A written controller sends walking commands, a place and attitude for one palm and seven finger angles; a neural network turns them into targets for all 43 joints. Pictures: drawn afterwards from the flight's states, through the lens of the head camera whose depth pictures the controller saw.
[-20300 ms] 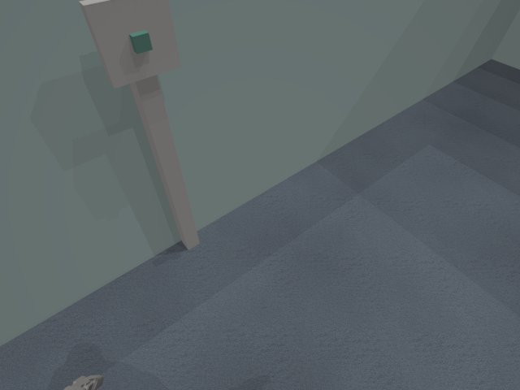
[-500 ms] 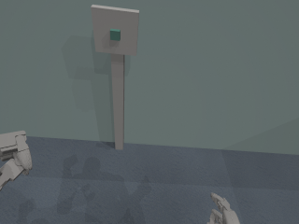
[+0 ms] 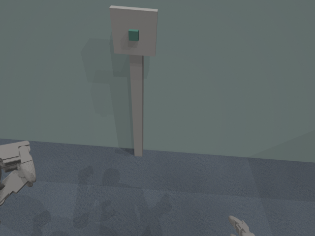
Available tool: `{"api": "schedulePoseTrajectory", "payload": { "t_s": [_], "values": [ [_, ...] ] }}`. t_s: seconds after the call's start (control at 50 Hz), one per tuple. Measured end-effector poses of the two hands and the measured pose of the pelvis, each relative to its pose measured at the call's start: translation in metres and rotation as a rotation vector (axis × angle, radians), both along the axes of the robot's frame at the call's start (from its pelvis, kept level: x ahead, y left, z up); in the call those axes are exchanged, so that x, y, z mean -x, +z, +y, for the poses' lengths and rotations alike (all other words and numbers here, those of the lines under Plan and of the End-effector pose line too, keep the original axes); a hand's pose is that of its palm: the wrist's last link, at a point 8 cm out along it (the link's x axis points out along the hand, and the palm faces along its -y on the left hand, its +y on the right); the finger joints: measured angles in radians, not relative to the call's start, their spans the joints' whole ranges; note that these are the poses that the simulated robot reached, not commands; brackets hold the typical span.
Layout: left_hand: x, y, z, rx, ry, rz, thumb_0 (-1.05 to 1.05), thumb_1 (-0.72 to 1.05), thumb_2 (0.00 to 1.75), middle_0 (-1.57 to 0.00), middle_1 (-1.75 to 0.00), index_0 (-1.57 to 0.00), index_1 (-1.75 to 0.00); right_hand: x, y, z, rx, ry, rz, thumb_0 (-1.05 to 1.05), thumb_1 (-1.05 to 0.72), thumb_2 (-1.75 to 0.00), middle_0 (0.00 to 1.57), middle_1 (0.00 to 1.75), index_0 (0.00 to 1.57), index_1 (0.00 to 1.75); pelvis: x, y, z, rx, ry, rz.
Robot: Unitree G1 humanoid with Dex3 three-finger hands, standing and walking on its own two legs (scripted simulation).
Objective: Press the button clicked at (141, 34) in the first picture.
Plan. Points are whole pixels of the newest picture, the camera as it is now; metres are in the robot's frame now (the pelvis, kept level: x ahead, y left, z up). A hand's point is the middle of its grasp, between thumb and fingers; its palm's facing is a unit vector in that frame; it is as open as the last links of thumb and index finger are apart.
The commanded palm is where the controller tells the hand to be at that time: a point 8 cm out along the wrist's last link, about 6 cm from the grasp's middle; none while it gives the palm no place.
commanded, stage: stop stepping back and stand still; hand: left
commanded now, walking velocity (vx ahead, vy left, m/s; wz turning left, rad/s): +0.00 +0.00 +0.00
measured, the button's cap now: (133, 34) +0.80 +0.15 +0.17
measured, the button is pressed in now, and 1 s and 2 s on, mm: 0 0 0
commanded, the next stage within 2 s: let the arm hang, fingers relaxed in 0.30 s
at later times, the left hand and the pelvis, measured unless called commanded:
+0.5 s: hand (43, 196) +0.19 +0.27 +0.04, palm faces +0.19 -0.86 -0.48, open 3.0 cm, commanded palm none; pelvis -0.01 +0.02 +0.00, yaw +2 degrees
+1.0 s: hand out of the picture -0.04 +0.24 -0.16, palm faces +0.04 -0.95 -0.30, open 5.7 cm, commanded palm none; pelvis -0.01 +0.01 +0.01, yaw +3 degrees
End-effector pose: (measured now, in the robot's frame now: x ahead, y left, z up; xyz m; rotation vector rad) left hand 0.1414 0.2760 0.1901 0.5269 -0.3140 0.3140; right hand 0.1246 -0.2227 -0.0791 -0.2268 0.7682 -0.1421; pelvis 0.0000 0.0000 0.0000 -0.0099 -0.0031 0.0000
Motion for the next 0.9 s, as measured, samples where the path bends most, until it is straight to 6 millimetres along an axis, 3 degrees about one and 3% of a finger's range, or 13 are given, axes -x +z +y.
{"api": "schedulePoseTrajectory", "payload": {
  "t_s": [0.14,0.28,0.4,0.44,0.48,0.52,0.58,0.66,0.72,0.8,0.9],
  "values": [
    [-0.008,-0.015,0.024,0.051,0.084,0.041,0.01,0.89,0.9,-1.3,-1.5,-1.31,-1.5,-0.026,0.005,0.006,0.035,0.016,-0.027,0.02,-0.9,-0.9,0.21,0.3,0.21,0.3,-0.007,0.001,0.013,-0.009,0.009,-0.007],
    [-0.013,-0.005,0.015,0.022,0.025,0.053,0.02,0.89,0.9,-1.3,-1.5,-1.31,-1.5,-0.053,0.023,0.019,-0.002,0.051,-0.13,0.02,-0.9,-0.9,0.21,0.3,0.21,0.3,-0.005,0.005,0.013,-0.008,0.008,0.002],
    [-0.007,-0.004,0.014,0.022,0.024,0.071,0.02,0.89,0.9,-1.3,-1.5,-1.31,-1.5,-0.058,0.027,0.019,-0.01,0.05,-0.14,0.02,-0.9,-0.9,0.21,0.3,0.21,0.3,-0.003,0.007,0.013,0.0,0.009,0.007],
    [-0.013,-0.031,0.019,0.028,0.017,0.167,0.01,0.89,0.9,-1.3,-1.5,-1.31,-1.5,-0.057,0.016,0.015,-0.029,0.084,-0.124,0.01,-0.9,-0.9,0.21,0.3,0.21,0.3,0.0,0.004,0.015,0.002,0.022,0.017],
    [-0.022,-0.087,0.03,0.086,0.054,0.397,0.0,0.9,0.9,-1.29,-1.49,-1.3,-1.49,-0.052,-0.001,0.008,-0.033,0.108,-0.05,0.01,-0.9,-0.9,0.21,0.3,0.21,0.3,0.005,0.0,0.017,0.001,0.033,0.021],
    [-0.018,-0.15,0.036,0.169,0.112,0.657,0.0,0.9,0.9,-1.26,-1.46,-1.27,-1.47,-0.041,-0.015,-0.001,-0.027,0.102,0.026,0.01,-0.9,-0.9,0.21,0.3,0.21,0.3,0.009,-0.003,0.018,-0.002,0.037,0.017],
    [0.013,-0.232,0.026,0.278,0.165,1.007,0.01,0.9,0.9,-1.2,-1.4,-1.2,-1.41,-0.014,-0.028,-0.015,-0.01,0.066,0.126,0.01,-0.9,-0.9,0.21,0.3,0.21,0.3,0.014,-0.004,0.015,-0.008,0.036,0.004],
    [0.073,-0.3,-0.005,0.399,0.175,1.342,0.01,0.91,0.9,-1.08,-1.28,-1.09,-1.29,0.039,-0.036,-0.032,0.029,0.008,0.297,0.01,-0.91,-0.9,0.21,0.3,0.21,0.3,0.019,-0.002,0.012,-0.006,0.039,-0.013],
    [0.117,-0.325,-0.026,0.488,0.189,1.506,0.02,0.91,0.9,-0.98,-1.18,-0.99,-1.19,0.083,-0.04,-0.038,0.051,-0.03,0.45,0.01,-0.91,-0.9,0.2,0.3,0.2,0.3,0.02,0.0,0.01,-0.002,0.041,-0.016],
    [0.158,-0.329,-0.022,0.55,0.299,1.59,0.02,0.91,0.9,-0.85,-1.03,-0.83,-1.05,0.134,-0.042,-0.037,0.054,-0.054,0.632,0.01,-0.91,-0.9,0.2,0.3,0.2,0.3,0.019,0.005,0.008,0.003,0.052,-0.013],
    [0.188,-0.322,-0.008,0.535,0.382,1.669,0.01,0.91,0.9,-0.68,-0.83,-0.66,-0.85,0.163,-0.045,-0.028,0.019,-0.082,0.729,0.01,-0.91,-0.9,0.2,0.3,0.2,0.3,0.016,0.008,0.007,0.003,0.054,-0.019]
  ]
}}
